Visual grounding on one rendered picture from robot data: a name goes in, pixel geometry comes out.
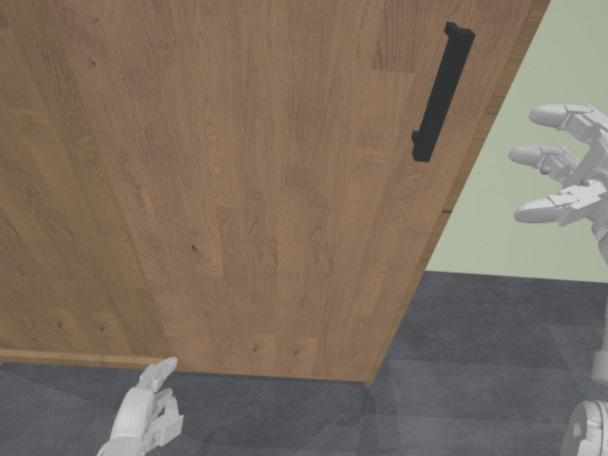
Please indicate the handle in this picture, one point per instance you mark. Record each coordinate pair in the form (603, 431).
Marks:
(457, 48)

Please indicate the left robot forearm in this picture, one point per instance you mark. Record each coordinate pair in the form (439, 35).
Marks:
(123, 446)

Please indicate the right robot upper arm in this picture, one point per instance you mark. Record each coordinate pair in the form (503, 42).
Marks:
(587, 434)

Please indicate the robot right hand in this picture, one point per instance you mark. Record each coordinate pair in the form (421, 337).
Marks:
(574, 201)

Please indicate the wardrobe door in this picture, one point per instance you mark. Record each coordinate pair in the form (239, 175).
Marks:
(70, 276)
(261, 153)

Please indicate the robot left hand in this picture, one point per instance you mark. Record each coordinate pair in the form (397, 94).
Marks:
(138, 413)

